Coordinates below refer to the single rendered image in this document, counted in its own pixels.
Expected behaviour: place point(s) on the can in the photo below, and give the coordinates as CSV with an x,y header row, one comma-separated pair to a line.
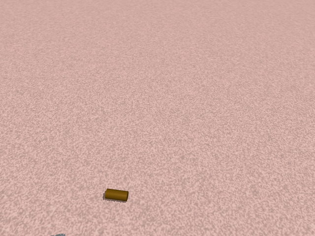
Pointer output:
x,y
116,194

